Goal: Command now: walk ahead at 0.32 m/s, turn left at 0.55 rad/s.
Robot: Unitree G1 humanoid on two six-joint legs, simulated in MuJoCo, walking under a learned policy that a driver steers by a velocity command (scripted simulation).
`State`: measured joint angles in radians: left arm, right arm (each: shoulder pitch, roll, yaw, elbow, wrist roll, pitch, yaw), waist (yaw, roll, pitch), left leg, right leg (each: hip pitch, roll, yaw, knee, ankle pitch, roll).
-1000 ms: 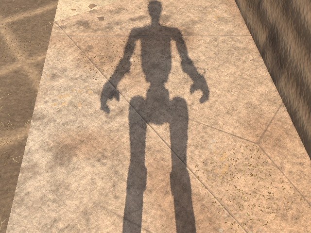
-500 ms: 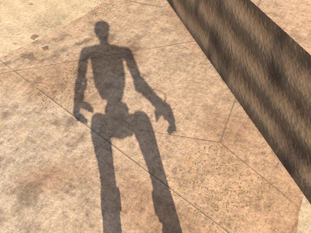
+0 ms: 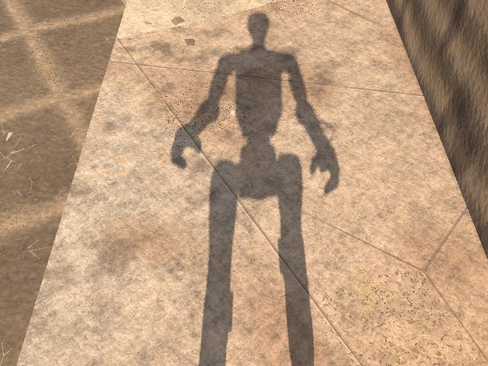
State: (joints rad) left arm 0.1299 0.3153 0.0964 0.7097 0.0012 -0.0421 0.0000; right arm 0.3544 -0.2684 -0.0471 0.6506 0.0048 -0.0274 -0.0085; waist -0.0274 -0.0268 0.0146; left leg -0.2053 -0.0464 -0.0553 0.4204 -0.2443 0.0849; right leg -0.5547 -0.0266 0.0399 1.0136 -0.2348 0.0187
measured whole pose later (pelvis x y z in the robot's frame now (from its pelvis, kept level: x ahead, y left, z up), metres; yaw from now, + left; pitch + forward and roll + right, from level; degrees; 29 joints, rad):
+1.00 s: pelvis +0.54 -0.05 -0.01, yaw -19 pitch +1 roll +1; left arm 0.31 0.32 0.06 0.74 -0.03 -0.03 0.00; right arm 0.19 -0.26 -0.05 0.67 -0.01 -0.10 0.01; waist 0.01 -0.04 0.03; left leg -0.29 -0.04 0.03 0.45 -0.17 0.03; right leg -0.45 0.00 0.08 1.17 -0.38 -0.01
